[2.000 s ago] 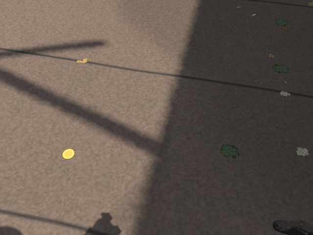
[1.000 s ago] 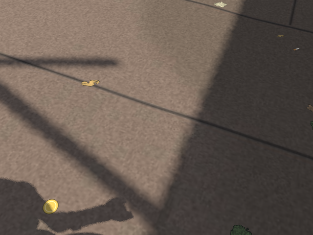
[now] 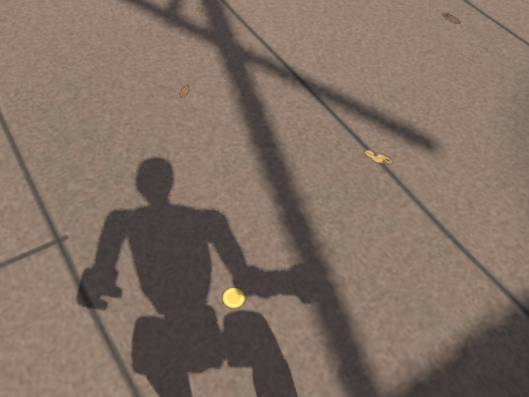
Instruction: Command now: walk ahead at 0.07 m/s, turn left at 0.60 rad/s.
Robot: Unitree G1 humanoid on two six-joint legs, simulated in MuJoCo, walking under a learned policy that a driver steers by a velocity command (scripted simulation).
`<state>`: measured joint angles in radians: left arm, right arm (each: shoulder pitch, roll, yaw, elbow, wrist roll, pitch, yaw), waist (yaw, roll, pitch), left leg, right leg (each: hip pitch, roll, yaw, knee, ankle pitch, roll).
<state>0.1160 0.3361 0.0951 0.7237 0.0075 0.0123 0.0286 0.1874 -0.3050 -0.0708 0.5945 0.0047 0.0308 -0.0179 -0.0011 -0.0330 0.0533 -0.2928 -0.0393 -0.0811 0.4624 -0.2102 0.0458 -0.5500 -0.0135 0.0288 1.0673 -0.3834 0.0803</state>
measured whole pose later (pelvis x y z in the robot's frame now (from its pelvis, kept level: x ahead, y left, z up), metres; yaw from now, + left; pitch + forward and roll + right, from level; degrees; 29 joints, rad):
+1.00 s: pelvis +0.35 +0.17 +0.00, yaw +35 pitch +1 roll +0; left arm 0.09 0.32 0.04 0.66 0.02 -0.10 0.00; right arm 0.33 -0.29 -0.06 0.70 0.01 -0.05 0.00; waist -0.05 -0.04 0.05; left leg -0.14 -0.12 -0.11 0.34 -0.21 0.09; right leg -0.70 -0.11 0.08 0.79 -0.02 0.06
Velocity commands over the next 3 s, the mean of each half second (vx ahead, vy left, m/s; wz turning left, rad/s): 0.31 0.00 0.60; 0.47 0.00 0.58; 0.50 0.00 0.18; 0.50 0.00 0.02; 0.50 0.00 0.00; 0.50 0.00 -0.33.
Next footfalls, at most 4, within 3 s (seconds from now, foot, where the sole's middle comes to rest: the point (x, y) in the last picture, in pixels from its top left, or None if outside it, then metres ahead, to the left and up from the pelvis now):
0.22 right None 0.10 -0.13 -0.78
0.70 left None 0.32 0.23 -0.78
1.18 right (171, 298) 0.68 0.23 -0.78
1.72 left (37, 266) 0.77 0.60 -0.78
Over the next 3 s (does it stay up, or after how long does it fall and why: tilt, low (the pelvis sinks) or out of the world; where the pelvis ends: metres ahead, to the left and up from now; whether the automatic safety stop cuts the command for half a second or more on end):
stays up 1.23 0.85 0.00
